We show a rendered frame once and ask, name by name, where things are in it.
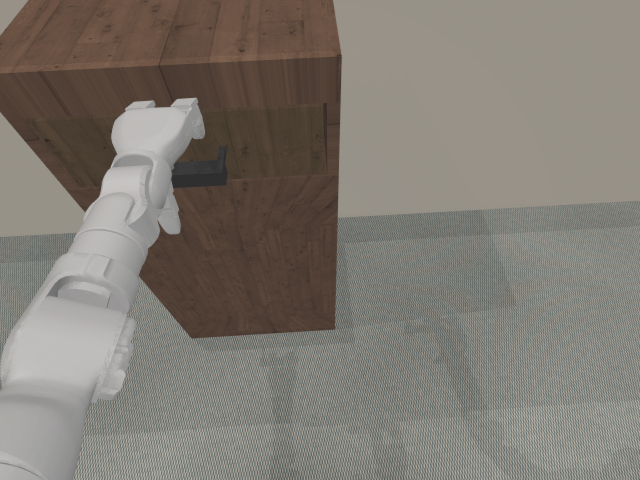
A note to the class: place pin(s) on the left robot forearm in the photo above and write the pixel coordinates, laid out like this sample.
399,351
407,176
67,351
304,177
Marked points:
105,259

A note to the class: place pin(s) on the left robot hand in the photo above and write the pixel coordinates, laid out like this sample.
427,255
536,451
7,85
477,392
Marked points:
165,131

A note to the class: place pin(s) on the left robot upper arm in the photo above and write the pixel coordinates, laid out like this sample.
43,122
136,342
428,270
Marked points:
70,355

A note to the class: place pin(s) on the handle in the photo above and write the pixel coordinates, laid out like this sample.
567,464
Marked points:
201,173

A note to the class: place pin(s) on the cabinet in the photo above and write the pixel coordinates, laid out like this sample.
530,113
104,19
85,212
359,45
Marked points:
254,256

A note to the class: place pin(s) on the drawer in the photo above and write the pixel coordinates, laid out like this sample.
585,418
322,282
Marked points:
264,141

